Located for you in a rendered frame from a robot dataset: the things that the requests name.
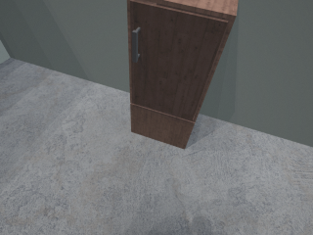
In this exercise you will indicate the cupboard door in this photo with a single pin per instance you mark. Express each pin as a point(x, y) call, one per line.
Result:
point(177, 50)

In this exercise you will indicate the handle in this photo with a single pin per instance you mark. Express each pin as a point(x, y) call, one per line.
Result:
point(135, 54)

